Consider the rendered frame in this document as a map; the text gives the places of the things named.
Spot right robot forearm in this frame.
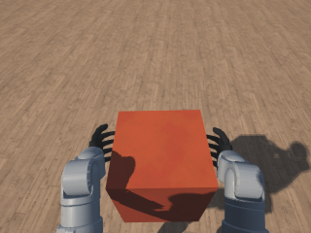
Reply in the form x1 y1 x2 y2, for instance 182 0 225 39
217 150 270 233

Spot carton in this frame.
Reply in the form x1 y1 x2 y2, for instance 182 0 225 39
105 110 219 223

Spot right robot hand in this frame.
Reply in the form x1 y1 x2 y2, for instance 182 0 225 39
206 127 233 167

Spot left robot forearm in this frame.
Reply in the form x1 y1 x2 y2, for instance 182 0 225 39
56 147 106 233

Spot left robot hand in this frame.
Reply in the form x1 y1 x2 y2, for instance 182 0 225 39
88 123 116 162

